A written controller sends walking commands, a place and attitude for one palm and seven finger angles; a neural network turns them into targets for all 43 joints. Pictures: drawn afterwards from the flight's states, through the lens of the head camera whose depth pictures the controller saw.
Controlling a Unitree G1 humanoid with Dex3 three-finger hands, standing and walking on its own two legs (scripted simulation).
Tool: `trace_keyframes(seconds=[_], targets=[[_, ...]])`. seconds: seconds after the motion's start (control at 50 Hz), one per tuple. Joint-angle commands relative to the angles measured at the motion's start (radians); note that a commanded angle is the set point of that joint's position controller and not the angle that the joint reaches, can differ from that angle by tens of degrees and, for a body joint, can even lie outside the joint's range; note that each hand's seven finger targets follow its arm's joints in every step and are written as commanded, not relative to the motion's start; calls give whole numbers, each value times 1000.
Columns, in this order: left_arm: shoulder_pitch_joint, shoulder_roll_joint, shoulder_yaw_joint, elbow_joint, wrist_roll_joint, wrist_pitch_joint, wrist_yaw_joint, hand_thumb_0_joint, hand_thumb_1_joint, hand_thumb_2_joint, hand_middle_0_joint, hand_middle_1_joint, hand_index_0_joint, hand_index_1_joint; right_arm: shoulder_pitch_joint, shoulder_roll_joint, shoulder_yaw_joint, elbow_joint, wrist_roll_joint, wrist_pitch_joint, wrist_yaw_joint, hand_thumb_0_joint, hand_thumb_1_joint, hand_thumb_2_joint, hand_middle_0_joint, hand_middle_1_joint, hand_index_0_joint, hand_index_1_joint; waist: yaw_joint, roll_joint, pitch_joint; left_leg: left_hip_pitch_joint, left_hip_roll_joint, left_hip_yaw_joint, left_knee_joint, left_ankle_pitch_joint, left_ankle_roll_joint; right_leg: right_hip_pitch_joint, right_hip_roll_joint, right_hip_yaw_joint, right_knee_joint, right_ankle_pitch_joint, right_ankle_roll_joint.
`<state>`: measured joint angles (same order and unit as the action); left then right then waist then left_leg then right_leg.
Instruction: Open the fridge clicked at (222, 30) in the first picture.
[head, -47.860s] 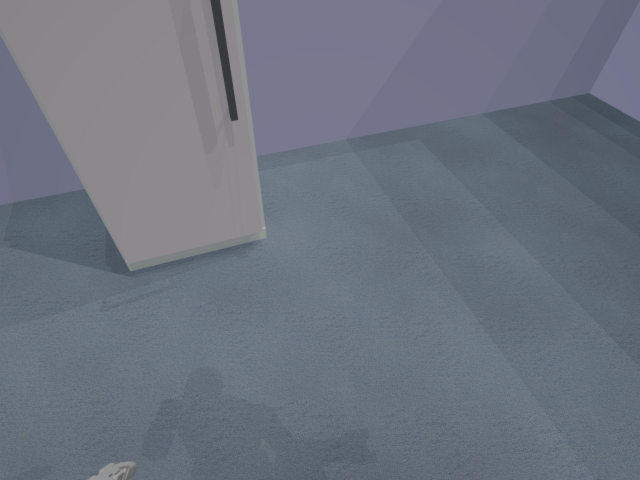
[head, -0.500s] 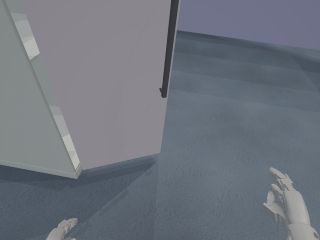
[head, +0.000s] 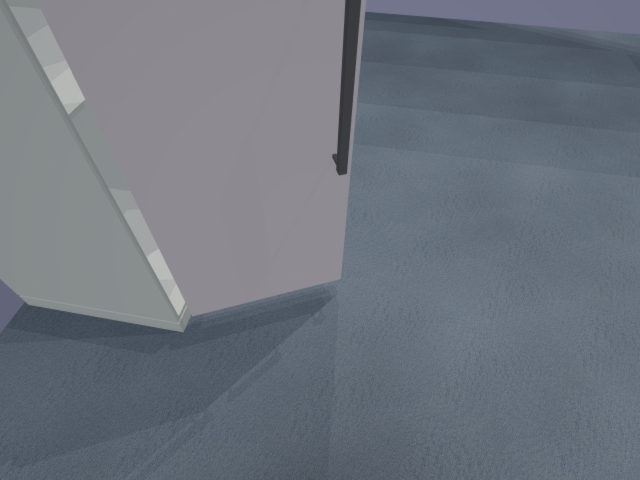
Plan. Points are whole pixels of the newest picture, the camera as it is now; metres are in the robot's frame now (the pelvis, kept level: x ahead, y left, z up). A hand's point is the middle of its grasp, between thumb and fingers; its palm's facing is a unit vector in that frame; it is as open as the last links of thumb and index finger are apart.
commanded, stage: let the arm hang, fingers relaxed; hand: right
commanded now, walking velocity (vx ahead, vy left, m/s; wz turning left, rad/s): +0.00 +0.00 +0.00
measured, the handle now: (344, 67) +0.81 +0.02 +0.11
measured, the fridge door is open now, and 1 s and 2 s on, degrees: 63 63 63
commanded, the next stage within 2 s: look to check the result in 0.46 s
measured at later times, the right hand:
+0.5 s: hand out of the picture +0.12 -0.26 -0.16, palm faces -0.07 +0.96 -0.28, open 7.4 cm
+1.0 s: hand out of the picture +0.11 -0.29 -0.17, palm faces -0.08 +0.95 -0.31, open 7.4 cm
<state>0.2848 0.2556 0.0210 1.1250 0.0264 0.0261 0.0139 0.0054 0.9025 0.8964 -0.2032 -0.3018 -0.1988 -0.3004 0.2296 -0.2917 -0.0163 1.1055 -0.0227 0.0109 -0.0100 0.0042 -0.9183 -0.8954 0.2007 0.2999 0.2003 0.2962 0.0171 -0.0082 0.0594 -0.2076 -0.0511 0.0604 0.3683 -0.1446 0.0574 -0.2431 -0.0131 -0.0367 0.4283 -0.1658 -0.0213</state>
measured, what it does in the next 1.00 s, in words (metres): shifts its weight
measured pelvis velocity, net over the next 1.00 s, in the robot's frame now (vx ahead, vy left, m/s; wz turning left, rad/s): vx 0.05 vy -0.05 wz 0.02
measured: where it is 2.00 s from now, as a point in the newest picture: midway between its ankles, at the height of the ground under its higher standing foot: outside the picture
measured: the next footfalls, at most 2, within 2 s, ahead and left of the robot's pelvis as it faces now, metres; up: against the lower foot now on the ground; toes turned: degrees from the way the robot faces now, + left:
none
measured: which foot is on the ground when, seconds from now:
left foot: down 0.00-1.00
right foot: down 0.00-1.00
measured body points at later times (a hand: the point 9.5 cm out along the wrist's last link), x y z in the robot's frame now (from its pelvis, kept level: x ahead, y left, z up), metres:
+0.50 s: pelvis +0.03 -0.04 +0.01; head +0.05 -0.05 +0.45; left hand +0.10 +0.24 -0.13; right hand +0.13 -0.31 -0.14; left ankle +0.04 +0.08 -0.74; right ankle +0.04 -0.11 -0.74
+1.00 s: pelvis +0.05 -0.05 +0.01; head +0.08 -0.07 +0.45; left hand +0.12 +0.24 -0.13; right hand +0.12 -0.34 -0.14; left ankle +0.04 +0.08 -0.74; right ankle +0.04 -0.11 -0.74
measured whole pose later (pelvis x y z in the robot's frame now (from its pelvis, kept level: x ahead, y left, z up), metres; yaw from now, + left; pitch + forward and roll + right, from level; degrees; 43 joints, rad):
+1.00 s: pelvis +0.05 -0.05 +0.01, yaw +1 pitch -1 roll +0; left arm 0.09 0.30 0.00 1.15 0.01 0.00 0.01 0.00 0.90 0.90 -0.20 -0.30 -0.20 -0.30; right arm 0.13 -0.33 0.01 1.15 -0.02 0.00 -0.01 0.00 -0.90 -0.90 0.20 0.30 0.20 0.30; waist 0.01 0.03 0.06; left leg -0.10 0.03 0.01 0.30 -0.19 -0.03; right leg -0.09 0.07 -0.08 0.27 -0.17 -0.09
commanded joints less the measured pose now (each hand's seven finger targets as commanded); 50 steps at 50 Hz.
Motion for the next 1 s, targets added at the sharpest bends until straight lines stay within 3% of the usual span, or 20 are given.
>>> trace_keyframes(seconds=[0.0,0.06,0.18,0.32,0.46,0.52,0.58,0.76,0.98], targets=[[-17,175,30,-34,1,-35,9,0,900,900,-200,-300,-200,-300,-61,-172,-33,-47,5,-32,-11,0,-900,-900,200,300,200,300,-4,18,-17,-1,156,-197,-137,-257,14,-27,-96,124,-127,-164,-34],[-42,186,29,-27,0,-39,7,0,900,900,-200,-300,-200,-300,-79,-179,-30,-38,5,-33,-9,0,-900,-900,200,300,200,300,-8,2,-17,10,154,-185,-122,-217,11,-22,-105,132,-149,-155,-34],[-109,203,20,-24,-3,-49,7,0,900,900,-200,-300,-200,-300,-113,-184,-19,-27,6,-37,-8,0,-900,-900,200,300,200,300,-14,-7,-30,42,153,-156,-80,-46,0,22,-127,147,-176,-16,-33],[-161,223,15,-28,-8,-54,5,0,900,900,-200,-300,-200,-300,-133,-197,-14,-29,4,-42,-12,0,-900,-900,200,300,200,300,-12,12,-92,63,164,-148,-71,57,-13,118,-128,132,-164,140,-32],[-205,229,13,-28,-10,-52,6,0,900,900,-200,-300,-200,-300,-144,-195,-10,-25,4,-41,-13,0,-900,-900,200,300,200,300,-5,1,-87,54,170,-148,-85,81,-19,169,-127,120,-169,184,-27],[-209,238,15,-34,-12,-53,6,0,900,900,-200,-300,-200,-300,-130,-203,-11,-24,3,-44,-14,0,-900,-900,200,300,200,300,-7,2,-117,67,172,-150,-87,104,-17,197,-124,117,-160,214,-28],[-221,238,14,-32,-12,-50,7,0,900,900,-200,-300,-200,-300,-136,-201,-8,-18,4,-41,-13,0,-900,-900,200,300,200,300,-3,-1,-80,53,172,-149,-99,72,-19,186,-125,117,-178,171,-26],[-222,249,15,-29,-15,-53,11,0,900,900,-200,-300,-200,-300,-120,-211,-9,-5,5,-38,-13,0,-900,-900,200,300,200,300,-5,5,-111,73,174,-138,-88,98,-19,230,-130,117,-177,243,-24],[-218,260,16,-21,-15,-53,12,0,900,900,-200,-300,-200,-300,-114,-221,-8,-1,6,-32,-12,0,-900,-900,200,300,200,300,-10,-2,-81,72,172,-132,-87,65,-22,225,-131,123,-200,232,-16]])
